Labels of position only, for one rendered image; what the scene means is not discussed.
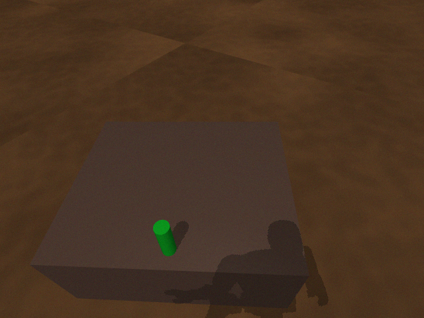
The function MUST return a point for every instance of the can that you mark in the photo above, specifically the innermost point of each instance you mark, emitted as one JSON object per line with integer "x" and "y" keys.
{"x": 165, "y": 237}

